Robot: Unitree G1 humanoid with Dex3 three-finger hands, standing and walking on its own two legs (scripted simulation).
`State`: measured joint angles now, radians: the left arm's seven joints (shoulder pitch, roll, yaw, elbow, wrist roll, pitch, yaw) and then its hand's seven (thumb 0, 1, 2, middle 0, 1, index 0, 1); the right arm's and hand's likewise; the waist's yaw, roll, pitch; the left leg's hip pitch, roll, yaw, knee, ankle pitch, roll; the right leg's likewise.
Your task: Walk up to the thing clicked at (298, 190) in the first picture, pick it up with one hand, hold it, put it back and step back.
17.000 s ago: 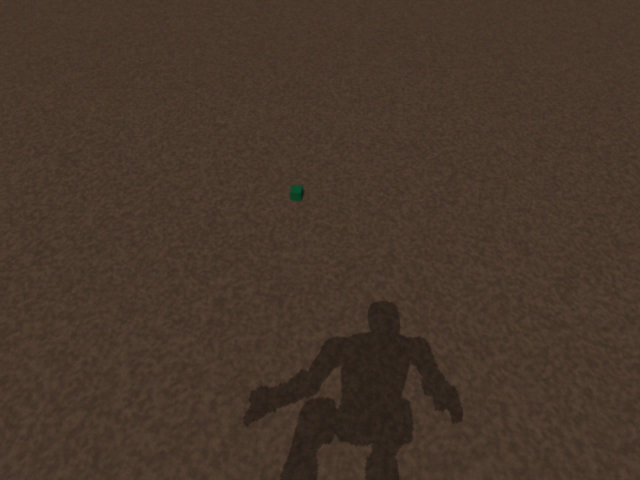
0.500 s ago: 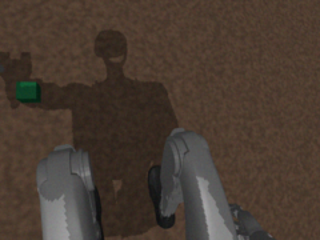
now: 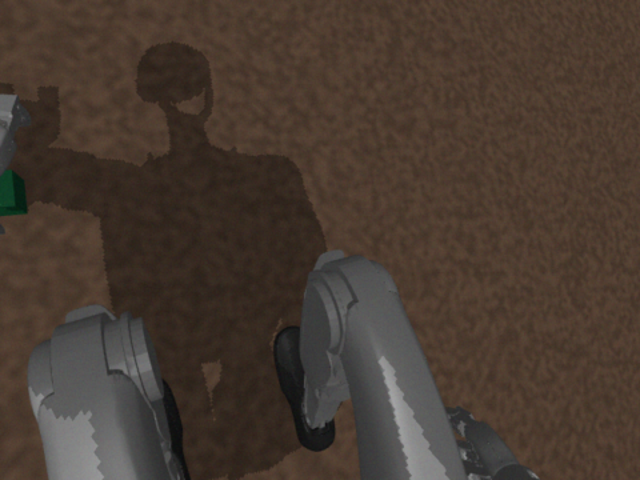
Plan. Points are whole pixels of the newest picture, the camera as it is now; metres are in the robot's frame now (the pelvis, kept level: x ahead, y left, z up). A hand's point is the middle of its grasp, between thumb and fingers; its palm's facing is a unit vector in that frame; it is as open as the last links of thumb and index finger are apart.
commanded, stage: approach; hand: left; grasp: from above
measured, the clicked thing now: out of the picture +0.49 +0.30 -0.29
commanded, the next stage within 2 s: close in in 1.16 s
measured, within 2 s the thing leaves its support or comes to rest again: neither
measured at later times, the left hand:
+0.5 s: hand out of the picture +0.43 +0.32 -0.19, palm faces -0.58 -0.10 -0.81, open 13.8 cm
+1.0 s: hand out of the picture +0.47 +0.32 -0.17, palm faces -0.54 -0.02 -0.84, open 13.9 cm
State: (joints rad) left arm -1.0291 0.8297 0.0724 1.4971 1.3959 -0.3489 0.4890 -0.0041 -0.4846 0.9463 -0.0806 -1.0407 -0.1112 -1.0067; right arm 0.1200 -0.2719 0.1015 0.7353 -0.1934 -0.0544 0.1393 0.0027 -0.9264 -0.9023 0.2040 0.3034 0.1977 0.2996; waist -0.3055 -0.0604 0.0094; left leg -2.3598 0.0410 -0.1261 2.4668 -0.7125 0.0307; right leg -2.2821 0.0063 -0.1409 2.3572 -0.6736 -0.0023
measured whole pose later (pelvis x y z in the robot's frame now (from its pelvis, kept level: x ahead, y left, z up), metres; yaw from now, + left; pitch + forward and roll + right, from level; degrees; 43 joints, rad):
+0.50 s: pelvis -0.01 +0.00 +0.00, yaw +0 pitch +31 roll -10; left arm -0.90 0.91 0.10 1.31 1.19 -0.43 0.18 0.00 -0.47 0.93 -0.08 -1.06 -0.12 -1.01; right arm 0.14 -0.31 0.14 0.68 -0.17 -0.02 0.13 0.00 -0.92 -0.90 0.21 0.30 0.20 0.30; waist -0.24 -0.05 0.09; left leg -2.34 0.03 -0.14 2.46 -0.69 0.03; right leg -2.24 0.01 -0.15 2.34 -0.65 0.00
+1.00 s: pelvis -0.01 +0.00 +0.01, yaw +0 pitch +33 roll -10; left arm -1.13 0.94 0.03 1.55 1.30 -0.25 0.28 0.00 -0.48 0.95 -0.09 -1.05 -0.11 -1.02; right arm 0.10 -0.30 0.17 0.66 -0.15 -0.03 0.12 0.00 -0.92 -0.90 0.20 0.30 0.20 0.30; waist -0.34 -0.03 0.05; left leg -2.35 0.03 -0.12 2.42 -0.67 0.05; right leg -2.27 0.00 -0.13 2.32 -0.64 0.01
